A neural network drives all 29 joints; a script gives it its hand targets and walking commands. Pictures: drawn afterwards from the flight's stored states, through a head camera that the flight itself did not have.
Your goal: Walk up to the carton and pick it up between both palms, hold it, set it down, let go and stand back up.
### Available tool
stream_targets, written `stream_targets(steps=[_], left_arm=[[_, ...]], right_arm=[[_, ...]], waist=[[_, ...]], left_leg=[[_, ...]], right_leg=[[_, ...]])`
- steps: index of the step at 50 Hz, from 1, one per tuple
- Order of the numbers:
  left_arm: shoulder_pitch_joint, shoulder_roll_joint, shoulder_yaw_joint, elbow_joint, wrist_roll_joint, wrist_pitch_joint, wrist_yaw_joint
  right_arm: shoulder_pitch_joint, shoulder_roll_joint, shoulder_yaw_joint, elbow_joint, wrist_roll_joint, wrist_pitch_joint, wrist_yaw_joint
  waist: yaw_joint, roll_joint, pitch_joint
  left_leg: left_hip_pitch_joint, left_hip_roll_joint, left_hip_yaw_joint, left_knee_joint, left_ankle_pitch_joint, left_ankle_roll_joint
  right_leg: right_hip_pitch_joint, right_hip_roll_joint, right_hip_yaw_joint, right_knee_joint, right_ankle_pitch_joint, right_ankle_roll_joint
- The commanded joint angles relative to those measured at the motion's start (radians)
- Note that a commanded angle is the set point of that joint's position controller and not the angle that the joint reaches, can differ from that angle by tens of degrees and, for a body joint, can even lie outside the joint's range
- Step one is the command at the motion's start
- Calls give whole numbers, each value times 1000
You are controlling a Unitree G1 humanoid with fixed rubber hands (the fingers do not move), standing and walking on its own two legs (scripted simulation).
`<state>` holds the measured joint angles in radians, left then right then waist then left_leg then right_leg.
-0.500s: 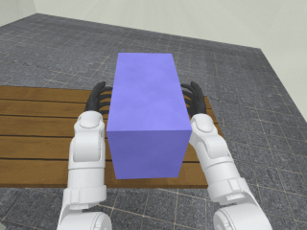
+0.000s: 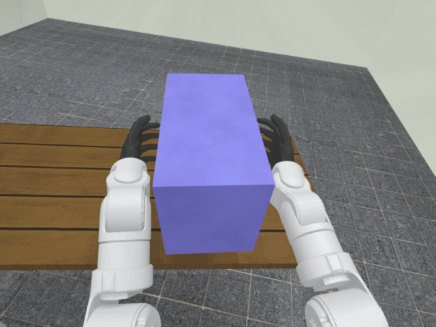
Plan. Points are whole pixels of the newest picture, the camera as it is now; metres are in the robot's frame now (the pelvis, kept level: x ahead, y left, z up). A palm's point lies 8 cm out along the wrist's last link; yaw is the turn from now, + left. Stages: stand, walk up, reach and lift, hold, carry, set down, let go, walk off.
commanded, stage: hold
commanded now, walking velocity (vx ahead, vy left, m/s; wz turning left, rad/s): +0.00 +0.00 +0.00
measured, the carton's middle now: (207, 157) +0.42 +0.00 +0.13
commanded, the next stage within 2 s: set down in 1.28 s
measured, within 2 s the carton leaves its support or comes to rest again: neither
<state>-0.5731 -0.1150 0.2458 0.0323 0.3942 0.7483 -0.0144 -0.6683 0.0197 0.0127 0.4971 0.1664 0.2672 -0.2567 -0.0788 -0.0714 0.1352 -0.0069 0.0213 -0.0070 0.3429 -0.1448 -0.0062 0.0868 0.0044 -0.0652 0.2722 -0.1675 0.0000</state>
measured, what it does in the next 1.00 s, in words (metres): stands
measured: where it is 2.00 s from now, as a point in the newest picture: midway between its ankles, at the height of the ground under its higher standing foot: outside the picture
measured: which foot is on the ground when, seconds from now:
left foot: down 0.00-1.00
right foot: down 0.00-1.00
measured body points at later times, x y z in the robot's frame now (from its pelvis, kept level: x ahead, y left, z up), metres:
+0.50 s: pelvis +0.00 +0.00 +0.00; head -0.03 +0.03 +0.45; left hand +0.37 +0.14 +0.17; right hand +0.38 -0.12 +0.17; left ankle +0.04 +0.12 -0.75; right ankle +0.00 -0.11 -0.75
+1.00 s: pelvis +0.00 +0.00 +0.00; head -0.03 +0.03 +0.45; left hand +0.37 +0.14 +0.17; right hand +0.38 -0.12 +0.17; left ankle +0.04 +0.12 -0.75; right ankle +0.00 -0.11 -0.75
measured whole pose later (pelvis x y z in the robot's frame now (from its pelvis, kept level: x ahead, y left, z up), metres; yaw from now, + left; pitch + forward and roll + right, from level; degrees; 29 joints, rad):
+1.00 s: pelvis +0.00 +0.00 +0.00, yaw +0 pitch -11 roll -1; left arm -0.59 -0.12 0.26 0.06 0.40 0.75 -0.02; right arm -0.68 0.04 -0.02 0.53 0.14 0.27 -0.24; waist -0.07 -0.08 0.12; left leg -0.01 0.02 -0.01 0.34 -0.14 -0.01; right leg 0.08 0.00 -0.07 0.28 -0.17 0.00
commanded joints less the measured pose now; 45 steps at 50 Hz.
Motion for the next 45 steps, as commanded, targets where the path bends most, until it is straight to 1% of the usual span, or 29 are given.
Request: stream_targets(steps=[1,3,4,5,6,7,10,11,12,13,14,16,18,20,23,27,28,30,31,33,34,36,37,38,40,41,42,44,45], left_arm=[[-612,-498,-467,-89,-156,-74,-140],[-617,-506,-479,-103,-153,-77,-142],[-620,-509,-483,-88,-149,-74,-141],[-607,-506,-472,-78,-152,-75,-141],[-609,-506,-473,-70,-151,-74,-140],[-608,-495,-452,-53,-137,-72,-143],[-631,-506,-482,-95,-165,-85,-148],[-636,-507,-490,-111,-169,-91,-146],[-619,-502,-480,-98,-163,-90,-145],[-635,-501,-479,-80,-169,-92,-143],[-619,-499,-476,-74,-161,-91,-140],[-628,-499,-462,-77,-161,-93,-139],[-573,-487,-446,-38,-138,-76,-140],[-605,-498,-424,-42,-127,-67,-147],[-656,-508,-446,-71,-140,-74,-141],[-657,-537,-500,-62,-170,-85,-133],[-627,-524,-496,-62,-172,-85,-134],[-621,-513,-465,-50,-161,-86,-135],[-621,-511,-453,-46,-151,-84,-135],[-639,-513,-470,-78,-164,-93,-132],[-623,-512,-466,-68,-155,-90,-129],[-630,-506,-466,-92,-158,-92,-126],[-637,-510,-475,-80,-155,-89,-123],[-614,-510,-472,-71,-150,-85,-126],[-615,-509,-465,-63,-144,-77,-129],[-640,-521,-478,-94,-158,-80,-129],[-607,-508,-462,-49,-143,-71,-131],[-617,-506,-452,-43,-131,-65,-134],[-595,-504,-433,-31,-120,-59,-135]], right_arm=[[-704,569,367,-323,48,-62,88],[-664,571,350,-291,37,-57,88],[-689,563,345,-305,31,-61,90],[-696,574,356,-312,33,-60,90],[-690,567,345,-294,29,-58,91],[-680,570,343,-269,21,-53,93],[-722,597,372,-346,41,-72,87],[-698,595,383,-326,52,-67,84],[-707,598,401,-343,60,-66,79],[-749,593,403,-362,59,-71,79],[-723,597,395,-341,57,-65,79],[-711,596,388,-313,49,-60,84],[-644,570,366,-268,38,-47,84],[-681,560,338,-247,27,-51,94],[-707,558,321,-250,23,-62,105],[-755,577,339,-328,35,-80,97],[-731,581,353,-328,44,-77,92],[-730,572,351,-312,37,-69,90],[-725,567,350,-298,35,-67,93],[-721,569,356,-309,37,-73,97],[-722,563,365,-311,41,-75,98],[-715,573,378,-313,41,-75,96],[-723,559,364,-301,41,-74,99],[-702,569,361,-297,36,-71,98],[-701,558,343,-277,36,-67,99],[-709,556,335,-280,39,-70,102],[-697,549,329,-271,32,-67,101],[-706,537,303,-253,17,-66,105],[-696,546,304,-247,10,-63,107]], waist=[[-15,72,-478],[-35,91,-448],[-31,96,-446],[-19,75,-453],[-26,79,-438],[-13,68,-409],[-16,66,-484],[-22,79,-508],[-5,84,-516],[2,83,-528],[-7,83,-487],[2,75,-487],[-10,74,-407],[7,70,-388],[-8,91,-427],[-26,118,-493],[-27,101,-491],[-15,65,-482],[-4,72,-469],[-10,73,-499],[1,88,-510],[3,71,-518],[1,95,-499],[-9,79,-468],[-9,91,-429],[-20,95,-469],[-17,93,-443],[-14,102,-415],[-6,88,-378]], left_leg=[[179,-47,31,-8,220,-8],[177,-45,27,-14,202,-11],[173,-44,30,-15,191,-13],[168,-47,32,-12,183,-3],[163,-45,29,-22,168,-2],[153,-46,33,-31,144,6],[174,-48,31,-5,222,5],[190,-50,27,7,257,-3],[185,-56,26,18,273,-2],[171,-58,28,14,238,0],[173,-54,26,3,215,2],[165,-50,30,-7,194,6],[167,-46,34,-27,163,4],[149,-39,40,-53,119,6],[171,-36,38,-39,143,1],[190,-38,27,4,223,-15],[201,-42,26,13,248,-13],[189,-44,30,-7,204,0],[175,-43,33,-13,191,-2],[184,-40,26,-9,218,-4],[199,-44,30,1,236,-8],[202,-48,31,8,248,-6],[202,-42,27,-2,224,-11],[197,-37,27,-8,219,-4],[179,-37,29,-17,206,-8],[192,-36,27,-19,199,-11],[187,-39,33,-21,171,-7],[166,-35,37,-39,133,-8],[144,-38,43,-50,107,4]], right_leg=[[-1,45,-42,-18,213,67],[0,41,-40,-23,196,59],[-13,41,-43,-24,180,57],[-4,40,-39,-26,188,61],[-14,41,-41,-29,171,59],[-16,37,-39,-33,149,59],[14,38,-35,-14,253,69],[31,42,-33,-4,285,68],[39,40,-31,1,303,72],[19,35,-29,-2,278,74],[7,34,-29,-8,261,72],[7,36,-30,-9,224,72],[-9,38,-34,-29,167,59],[-35,41,-40,-39,87,52],[-53,45,-44,-38,70,47],[-30,46,-43,-18,177,51],[-14,47,-42,-15,210,56],[-18,48,-45,-21,185,63],[-10,48,-45,-22,164,59],[-17,47,-45,-15,175,59],[-16,48,-44,-17,178,54],[-17,48,-41,-15,198,58],[-36,49,-44,-21,161,51],[-29,50,-42,-29,160,52],[-33,50,-43,-33,138,48],[-45,52,-47,-28,121,49],[-45,47,-41,-38,108,46],[-48,49,-48,-38,66,44],[-43,44,-47,-48,49,45]])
